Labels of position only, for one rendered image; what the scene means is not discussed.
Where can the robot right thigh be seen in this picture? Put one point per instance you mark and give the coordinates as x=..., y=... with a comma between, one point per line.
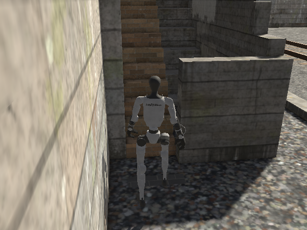
x=164, y=139

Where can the right robot upper arm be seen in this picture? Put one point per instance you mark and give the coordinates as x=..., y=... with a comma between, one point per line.
x=171, y=109

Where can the robot left forearm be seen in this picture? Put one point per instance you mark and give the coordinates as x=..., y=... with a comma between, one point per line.
x=131, y=124

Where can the robot right forearm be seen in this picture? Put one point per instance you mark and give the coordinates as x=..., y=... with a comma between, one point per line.
x=178, y=130

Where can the left robot upper arm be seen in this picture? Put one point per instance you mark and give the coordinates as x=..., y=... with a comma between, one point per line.
x=136, y=108

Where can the robot right hand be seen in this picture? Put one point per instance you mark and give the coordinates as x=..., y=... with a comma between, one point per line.
x=182, y=143

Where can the robot left hand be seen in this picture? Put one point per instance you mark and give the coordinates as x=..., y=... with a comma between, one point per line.
x=133, y=131

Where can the robot right shin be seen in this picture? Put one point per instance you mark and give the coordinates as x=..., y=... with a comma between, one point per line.
x=165, y=165

